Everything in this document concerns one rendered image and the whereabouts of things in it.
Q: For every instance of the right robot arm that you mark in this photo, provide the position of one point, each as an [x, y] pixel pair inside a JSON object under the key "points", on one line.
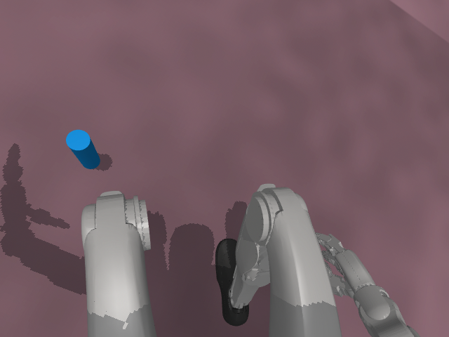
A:
{"points": [[380, 314]]}

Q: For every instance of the can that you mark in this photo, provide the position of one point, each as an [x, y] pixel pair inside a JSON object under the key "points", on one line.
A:
{"points": [[81, 144]]}

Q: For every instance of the right robot foot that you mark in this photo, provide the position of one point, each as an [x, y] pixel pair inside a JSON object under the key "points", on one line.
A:
{"points": [[225, 263]]}

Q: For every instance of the right robot hand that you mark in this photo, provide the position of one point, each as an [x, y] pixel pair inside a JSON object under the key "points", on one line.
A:
{"points": [[347, 263]]}

